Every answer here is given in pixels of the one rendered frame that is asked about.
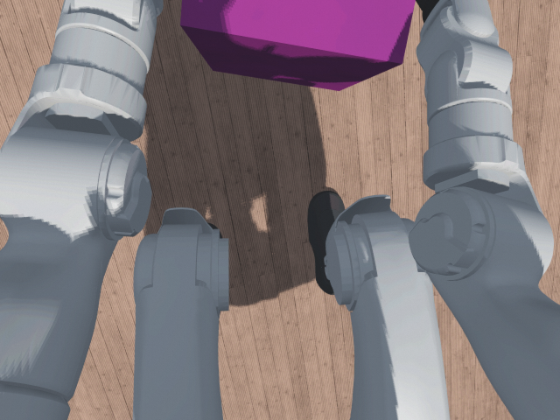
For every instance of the robot right foot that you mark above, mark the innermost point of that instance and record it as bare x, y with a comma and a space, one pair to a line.
323, 210

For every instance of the right robot forearm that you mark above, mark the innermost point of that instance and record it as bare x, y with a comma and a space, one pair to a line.
469, 106

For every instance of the carton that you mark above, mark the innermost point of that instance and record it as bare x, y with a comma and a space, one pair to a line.
330, 44

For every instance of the robot left upper arm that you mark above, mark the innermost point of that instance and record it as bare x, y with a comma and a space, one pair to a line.
66, 198

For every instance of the robot right upper arm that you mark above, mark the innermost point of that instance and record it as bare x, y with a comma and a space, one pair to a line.
485, 255

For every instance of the right robot thigh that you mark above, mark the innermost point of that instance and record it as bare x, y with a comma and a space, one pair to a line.
398, 363

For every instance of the left robot forearm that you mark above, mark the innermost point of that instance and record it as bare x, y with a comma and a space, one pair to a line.
95, 80

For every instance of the robot right hand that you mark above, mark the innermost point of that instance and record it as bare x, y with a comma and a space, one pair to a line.
426, 6

